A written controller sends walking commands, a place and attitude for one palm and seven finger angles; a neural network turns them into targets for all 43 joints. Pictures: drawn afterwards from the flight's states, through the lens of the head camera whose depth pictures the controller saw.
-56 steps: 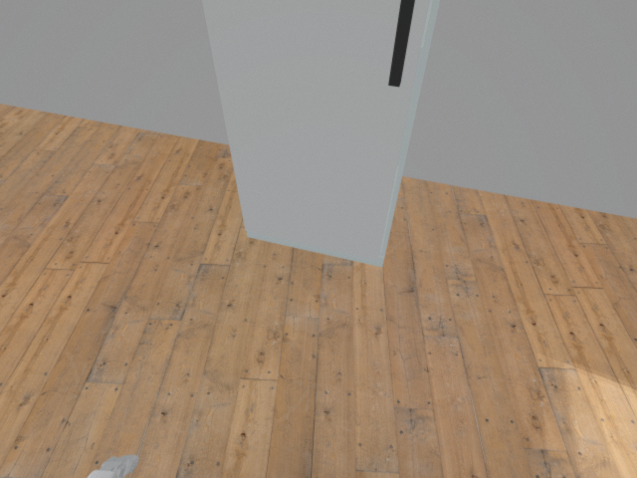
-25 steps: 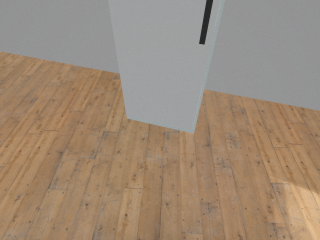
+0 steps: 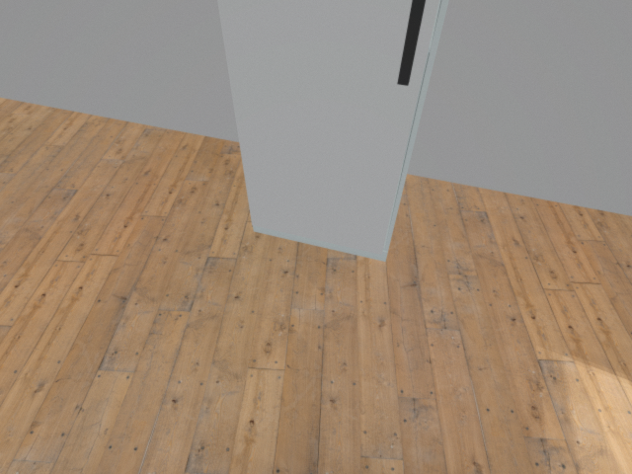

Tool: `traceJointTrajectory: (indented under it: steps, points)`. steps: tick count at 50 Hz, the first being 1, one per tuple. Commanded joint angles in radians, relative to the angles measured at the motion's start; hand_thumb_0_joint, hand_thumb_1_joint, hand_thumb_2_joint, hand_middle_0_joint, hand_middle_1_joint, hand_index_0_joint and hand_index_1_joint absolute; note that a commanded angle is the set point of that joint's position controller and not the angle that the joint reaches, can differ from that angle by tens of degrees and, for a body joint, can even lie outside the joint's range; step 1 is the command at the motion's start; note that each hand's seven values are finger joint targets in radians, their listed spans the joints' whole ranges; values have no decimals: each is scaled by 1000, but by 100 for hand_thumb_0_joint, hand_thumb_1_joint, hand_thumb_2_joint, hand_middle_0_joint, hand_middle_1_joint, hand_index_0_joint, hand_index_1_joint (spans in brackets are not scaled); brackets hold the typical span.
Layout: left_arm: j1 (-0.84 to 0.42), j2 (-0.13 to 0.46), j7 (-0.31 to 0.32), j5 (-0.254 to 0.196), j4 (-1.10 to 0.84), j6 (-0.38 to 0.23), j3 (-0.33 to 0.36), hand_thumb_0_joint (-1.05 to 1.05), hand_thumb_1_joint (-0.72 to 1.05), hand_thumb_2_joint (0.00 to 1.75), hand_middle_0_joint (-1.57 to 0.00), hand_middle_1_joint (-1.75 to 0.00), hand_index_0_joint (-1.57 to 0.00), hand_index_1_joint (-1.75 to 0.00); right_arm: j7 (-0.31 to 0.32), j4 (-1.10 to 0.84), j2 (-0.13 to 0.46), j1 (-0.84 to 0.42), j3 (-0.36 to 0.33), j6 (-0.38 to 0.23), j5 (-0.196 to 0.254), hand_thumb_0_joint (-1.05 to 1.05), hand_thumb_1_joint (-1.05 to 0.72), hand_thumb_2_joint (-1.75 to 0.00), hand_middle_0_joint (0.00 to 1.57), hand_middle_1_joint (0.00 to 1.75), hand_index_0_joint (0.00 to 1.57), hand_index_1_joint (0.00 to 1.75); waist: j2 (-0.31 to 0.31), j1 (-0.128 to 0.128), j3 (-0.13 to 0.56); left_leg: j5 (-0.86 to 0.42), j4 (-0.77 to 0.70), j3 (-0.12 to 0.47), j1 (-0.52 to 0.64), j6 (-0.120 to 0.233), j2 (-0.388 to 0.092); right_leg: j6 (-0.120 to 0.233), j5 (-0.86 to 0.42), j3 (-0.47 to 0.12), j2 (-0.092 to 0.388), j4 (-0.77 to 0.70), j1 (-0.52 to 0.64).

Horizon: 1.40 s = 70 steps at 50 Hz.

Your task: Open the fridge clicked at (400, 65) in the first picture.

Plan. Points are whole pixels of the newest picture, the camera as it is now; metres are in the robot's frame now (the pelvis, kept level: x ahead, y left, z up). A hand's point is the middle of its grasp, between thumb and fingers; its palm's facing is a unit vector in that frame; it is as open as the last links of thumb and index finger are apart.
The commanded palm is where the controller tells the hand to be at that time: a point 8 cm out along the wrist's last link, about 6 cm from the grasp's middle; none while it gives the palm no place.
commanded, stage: look at it before walking up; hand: right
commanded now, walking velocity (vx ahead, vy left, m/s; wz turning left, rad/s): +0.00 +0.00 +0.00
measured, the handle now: (418, 7) +1.01 -0.16 +0.20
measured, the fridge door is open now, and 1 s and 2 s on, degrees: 0 0 0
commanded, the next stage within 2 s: walk to a spot facing it in 0.52 s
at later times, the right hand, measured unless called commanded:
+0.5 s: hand out of the picture +0.09 -0.25 -0.15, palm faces -0.02 +0.94 -0.34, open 7.4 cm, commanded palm none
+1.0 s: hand out of the picture +0.08 -0.19 -0.17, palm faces -0.14 +0.96 -0.24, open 7.4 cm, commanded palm none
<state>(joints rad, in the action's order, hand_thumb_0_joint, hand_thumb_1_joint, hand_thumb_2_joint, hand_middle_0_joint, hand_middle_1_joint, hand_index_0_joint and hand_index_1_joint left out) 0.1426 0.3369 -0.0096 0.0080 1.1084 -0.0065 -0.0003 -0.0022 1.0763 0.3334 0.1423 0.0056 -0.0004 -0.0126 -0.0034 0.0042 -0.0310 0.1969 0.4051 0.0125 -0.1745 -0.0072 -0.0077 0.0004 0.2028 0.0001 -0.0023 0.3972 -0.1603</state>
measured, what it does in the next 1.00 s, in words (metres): stands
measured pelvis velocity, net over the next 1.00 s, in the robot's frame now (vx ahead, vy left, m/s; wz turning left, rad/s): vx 0.02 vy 0.02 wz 0.19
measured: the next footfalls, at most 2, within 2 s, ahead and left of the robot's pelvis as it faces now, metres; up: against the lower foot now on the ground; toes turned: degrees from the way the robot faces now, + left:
right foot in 1.50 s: +0.36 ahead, -0.03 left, +0.00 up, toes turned +20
left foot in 2.00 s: +0.28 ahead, +0.20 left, +0.00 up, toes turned +52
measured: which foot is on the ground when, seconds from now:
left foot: down 0.00-1.00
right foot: down 0.00-1.00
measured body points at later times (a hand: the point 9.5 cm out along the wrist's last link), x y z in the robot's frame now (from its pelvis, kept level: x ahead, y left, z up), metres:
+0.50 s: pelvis +0.01 +0.00 +0.00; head +0.02 +0.00 +0.45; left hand +0.10 +0.29 -0.13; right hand +0.09 -0.30 -0.13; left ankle +0.02 +0.12 -0.74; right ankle +0.01 -0.12 -0.74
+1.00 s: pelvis +0.02 +0.02 -0.01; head +0.03 +0.03 +0.44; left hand +0.04 +0.28 -0.17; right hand +0.09 -0.24 -0.15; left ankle +0.00 +0.11 -0.73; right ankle +0.01 -0.12 -0.74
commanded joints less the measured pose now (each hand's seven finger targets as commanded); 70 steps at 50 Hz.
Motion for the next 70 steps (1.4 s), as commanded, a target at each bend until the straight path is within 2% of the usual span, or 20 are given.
traceJointTrajectory:
  steps: [1,32,36,39,41,43,44,45,46,48,50,51,52,53,54,56,58,61,66,70]
  points:
    - [-55,203,19,1,-64,-28,39,0,90,90,-20,-30,-20,-30,12,-61,212,-47,-40,-28,1,0,-90,-90,20,30,20,30,-3,-2,53,-45,-84,105,7,38,-110,29,-71,-108,115,-80,1]
    - [-87,214,24,0,-66,-27,39,0,90,90,-20,-30,-20,-30,12,-58,217,-53,-41,-26,0,0,-90,-90,20,30,20,30,0,-6,49,-139,-94,98,29,34,-109,25,-132,-92,122,-98,53]
    - [-5,89,33,3,-69,-4,26,0,90,90,-20,-30,-20,-30,17,-68,108,9,-31,12,0,0,-90,-90,20,30,20,30,-10,1,53,-246,-14,119,-24,24,-103,5,-156,-27,131,-18,58]
    - [15,102,40,3,-106,9,46,0,90,90,-20,-30,-20,-30,14,-103,115,32,-46,27,-4,0,-90,-90,20,30,20,30,-20,4,65,-275,50,141,-74,29,-86,9,-142,-9,148,34,55]
    - [21,114,38,9,-126,15,54,0,90,90,-20,-30,-20,-30,3,-121,109,50,-54,35,-7,0,-90,-90,20,30,20,30,7,1,62,-56,73,141,-122,30,-53,23,82,-28,170,10,42]
    - [12,143,31,13,-145,16,68,0,90,90,-20,-30,-20,-30,-14,-145,89,60,-59,40,-12,0,-90,-90,20,30,20,30,91,-1,8,244,142,106,-223,23,14,62,383,-108,230,-83,15]
    - [8,169,27,11,-155,14,79,0,90,90,-20,-30,-20,-30,-20,-155,71,74,-64,41,-12,0,-90,-90,20,30,20,30,165,-7,-9,262,288,41,-229,14,46,101,487,-174,302,-152,-28]
    - [1,178,27,10,-164,5,87,0,90,90,-20,-30,-20,-30,-26,-172,60,63,-72,41,-12,0,-90,-90,20,30,20,30,216,-5,-20,270,439,-14,-233,0,29,144,479,-215,378,-209,-60]
    - [-6,169,27,12,-174,-3,88,0,90,90,-20,-30,-20,-30,-32,-187,56,55,-79,39,-13,0,-90,-90,20,30,20,30,208,-7,-46,308,483,-10,-280,-3,-7,162,419,-200,395,-218,-44]
    - [-2,149,25,17,-176,-12,90,0,90,90,-20,-30,-20,-30,-41,-197,26,68,-83,28,-14,0,-90,-90,20,30,20,30,158,-20,-71,303,416,-25,-234,3,-43,142,345,-113,380,-157,-77]
    - [-25,130,22,18,-177,-9,89,0,90,90,-20,-30,-20,-30,-43,-163,-3,189,-86,16,-14,0,-90,-90,20,30,20,30,88,-80,-62,232,264,-80,-35,10,-16,87,333,3,320,19,-186]
    - [-36,100,19,18,-184,-7,82,0,90,90,-20,-30,-20,-30,-36,-122,6,321,-91,5,-15,0,-90,-90,20,30,20,30,-24,-134,-35,182,106,-66,93,23,1,39,350,86,246,238,-256]
    - [-17,7,11,6,-219,-5,64,0,90,90,-20,-30,-20,-30,-19,-100,120,408,-109,-19,-27,0,-90,-90,20,30,20,30,-388,-147,-35,349,-145,365,203,101,-224,-30,443,197,95,627,-512]
    - [-114,2,6,15,-281,-21,56,0,90,90,-20,-30,-20,-30,2,-101,160,464,-112,-26,-8,0,-90,-90,20,30,20,30,-387,-167,-72,241,-265,704,169,185,-360,-32,425,90,43,791,-650]
    - [-137,21,2,16,-290,-24,66,0,90,90,-20,-30,-20,-30,13,-111,140,434,-114,-30,-5,0,-90,-90,20,30,20,30,-203,-137,-84,217,-251,638,168,225,-369,-27,324,13,95,818,-652]
    - [-118,14,-1,16,-269,-35,67,0,90,90,-20,-30,-20,-30,10,-131,91,334,-103,-44,-7,0,-90,-90,20,30,20,30,-142,-88,-70,233,-214,576,94,241,-306,-32,202,-3,131,813,-609]
    - [-86,-3,-3,18,-252,-28,73,0,90,90,-20,-30,-20,-30,9,-143,43,281,-91,-57,-11,0,-90,-90,20,30,20,30,-57,-43,-80,93,-206,440,9,225,-268,-51,128,0,137,750,-528]
    - [-45,-45,-10,14,-244,-20,72,0,90,90,-20,-30,-20,-30,7,-123,41,303,-93,-67,-10,0,-90,-90,20,30,20,30,-75,-24,-40,-67,-187,304,31,196,-196,-67,40,36,119,675,-494]
    - [-130,-65,-14,10,-288,-30,70,0,90,90,-20,-30,-20,-30,14,-92,23,362,-93,-69,-14,0,-90,-90,20,30,20,30,-113,-61,-29,-167,-166,288,138,186,-177,-72,6,54,102,526,-532]
    - [-165,-78,-12,2,-317,-47,65,0,90,90,-20,-30,-20,-30,21,-97,31,339,-100,-59,-20,0,-90,-90,20,30,20,30,-156,-68,-29,-287,-94,307,98,172,-185,-49,74,59,73,312,-370]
